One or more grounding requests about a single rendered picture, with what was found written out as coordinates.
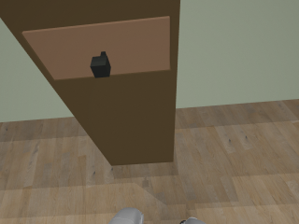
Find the robot left thigh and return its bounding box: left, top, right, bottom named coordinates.
left=108, top=207, right=144, bottom=224

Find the drawer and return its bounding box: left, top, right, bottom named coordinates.
left=22, top=16, right=170, bottom=80

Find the handle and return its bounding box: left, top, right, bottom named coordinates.
left=90, top=51, right=111, bottom=78

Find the cabinet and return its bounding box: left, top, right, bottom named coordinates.
left=0, top=0, right=180, bottom=166

